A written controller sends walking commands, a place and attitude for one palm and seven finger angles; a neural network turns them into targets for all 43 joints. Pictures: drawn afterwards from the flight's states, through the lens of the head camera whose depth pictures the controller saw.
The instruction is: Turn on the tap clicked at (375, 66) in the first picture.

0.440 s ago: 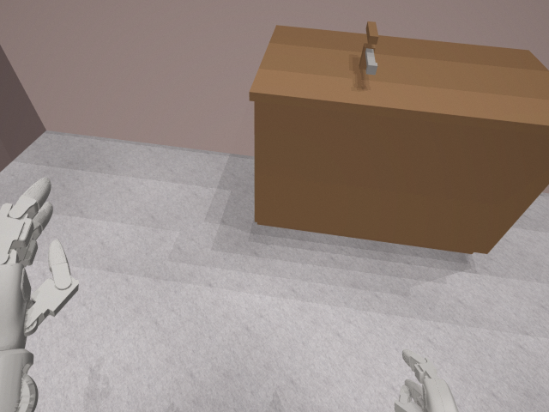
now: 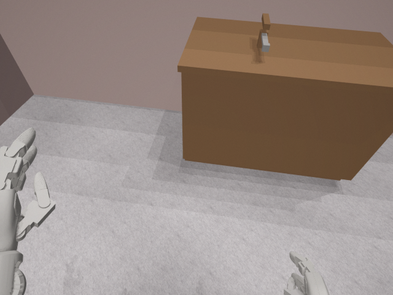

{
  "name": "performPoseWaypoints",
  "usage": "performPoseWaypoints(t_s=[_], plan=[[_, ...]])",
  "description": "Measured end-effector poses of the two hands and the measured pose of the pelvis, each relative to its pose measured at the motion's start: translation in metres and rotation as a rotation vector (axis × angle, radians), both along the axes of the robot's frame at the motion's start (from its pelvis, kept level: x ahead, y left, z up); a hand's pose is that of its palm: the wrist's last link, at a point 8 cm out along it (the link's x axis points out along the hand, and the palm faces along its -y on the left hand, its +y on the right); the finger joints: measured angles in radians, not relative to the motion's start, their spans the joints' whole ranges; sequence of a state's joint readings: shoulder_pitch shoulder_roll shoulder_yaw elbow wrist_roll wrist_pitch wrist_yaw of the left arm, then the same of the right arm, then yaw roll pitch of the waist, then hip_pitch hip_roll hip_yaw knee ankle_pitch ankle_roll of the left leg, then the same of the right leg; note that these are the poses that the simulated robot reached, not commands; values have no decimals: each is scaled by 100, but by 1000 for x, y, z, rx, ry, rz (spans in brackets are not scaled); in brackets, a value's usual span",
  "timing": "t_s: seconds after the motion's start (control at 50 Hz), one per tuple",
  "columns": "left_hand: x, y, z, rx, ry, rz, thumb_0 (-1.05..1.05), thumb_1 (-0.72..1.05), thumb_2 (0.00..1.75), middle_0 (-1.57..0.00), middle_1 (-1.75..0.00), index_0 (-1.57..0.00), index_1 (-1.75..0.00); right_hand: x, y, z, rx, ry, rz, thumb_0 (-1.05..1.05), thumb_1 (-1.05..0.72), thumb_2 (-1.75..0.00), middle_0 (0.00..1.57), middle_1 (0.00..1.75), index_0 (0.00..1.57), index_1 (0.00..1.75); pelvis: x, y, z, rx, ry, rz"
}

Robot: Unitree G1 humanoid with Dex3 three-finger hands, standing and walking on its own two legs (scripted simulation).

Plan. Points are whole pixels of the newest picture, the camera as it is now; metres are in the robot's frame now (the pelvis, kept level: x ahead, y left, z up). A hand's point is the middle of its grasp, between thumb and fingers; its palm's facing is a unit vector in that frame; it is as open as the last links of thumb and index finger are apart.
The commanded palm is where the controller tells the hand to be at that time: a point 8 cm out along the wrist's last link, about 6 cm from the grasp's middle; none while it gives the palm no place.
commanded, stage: walk to a spot facing it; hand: left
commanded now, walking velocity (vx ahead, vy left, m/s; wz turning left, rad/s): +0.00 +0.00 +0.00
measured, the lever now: (265, 47) +1.06 -0.23 +0.04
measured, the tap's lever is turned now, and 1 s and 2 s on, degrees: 0 0 0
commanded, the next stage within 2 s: turn to face it in 1.44 s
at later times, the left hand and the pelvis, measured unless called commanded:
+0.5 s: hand (97, 186) +0.25 +0.19 +0.15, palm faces +0.29 -0.88 -0.39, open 7.5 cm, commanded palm +0.21 +0.23 +0.18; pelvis +0.00 -0.02 -0.02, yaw -10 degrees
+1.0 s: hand (166, 118) +0.41 +0.10 +0.17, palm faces +0.01 -0.92 -0.38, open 7.5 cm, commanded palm +0.37 +0.15 +0.18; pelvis +0.10 -0.03 -0.01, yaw -28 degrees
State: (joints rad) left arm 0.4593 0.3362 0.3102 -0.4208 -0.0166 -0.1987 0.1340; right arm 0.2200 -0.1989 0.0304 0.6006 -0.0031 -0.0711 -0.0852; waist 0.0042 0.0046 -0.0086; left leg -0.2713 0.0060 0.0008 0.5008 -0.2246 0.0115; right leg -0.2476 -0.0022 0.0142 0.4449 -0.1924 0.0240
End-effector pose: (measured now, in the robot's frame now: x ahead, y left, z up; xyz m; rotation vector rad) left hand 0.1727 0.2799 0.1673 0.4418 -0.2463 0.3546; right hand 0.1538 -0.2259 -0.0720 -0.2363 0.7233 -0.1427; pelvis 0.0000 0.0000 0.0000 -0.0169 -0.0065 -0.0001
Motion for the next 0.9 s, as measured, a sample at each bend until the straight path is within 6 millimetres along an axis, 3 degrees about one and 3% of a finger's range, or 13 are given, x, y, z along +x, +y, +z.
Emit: performPoseWaypoints(t_s=[0.24,0.46,0.62,0.76,0.84,0.9], plan=[[6,-8,3,9,-14,-10,1,89,90,-21,-30,-21,-30,2,-6,0,18,-28,-19,1,-90,-90,20,30,21,30,-3,-5,-3,10,5,-53],[34,-42,-7,10,-34,-113,1,89,90,-21,-30,-20,-30,-22,-37,-14,6,-29,-127,1,-90,-90,21,30,21,30,-2,-16,-19,31,16,-147],[72,-84,-1,43,-83,-193,1,88,90,-21,-30,-21,-30,-46,-66,-43,44,62,-195,1,-90,-90,20,30,20,30,16,-38,-26,14,-3,-206],[113,-106,8,63,-22,-309,1,88,90,-21,-30,-21,-30,-60,-82,-22,26,146,-300,1,-90,-90,20,30,20,30,39,-39,-3,38,33,-290],[141,-109,16,80,-53,-363,1,88,90,-21,-30,-21,-30,-52,-86,-11,0,126,-348,1,-90,-90,20,30,20,30,58,-34,0,44,42,-346],[166,-111,15,67,-109,-404,1,88,90,-21,-30,-21,-30,-38,-87,-8,-29,68,-389,1,-90,-90,20,30,20,30,77,-27,-9,31,37,-392]])
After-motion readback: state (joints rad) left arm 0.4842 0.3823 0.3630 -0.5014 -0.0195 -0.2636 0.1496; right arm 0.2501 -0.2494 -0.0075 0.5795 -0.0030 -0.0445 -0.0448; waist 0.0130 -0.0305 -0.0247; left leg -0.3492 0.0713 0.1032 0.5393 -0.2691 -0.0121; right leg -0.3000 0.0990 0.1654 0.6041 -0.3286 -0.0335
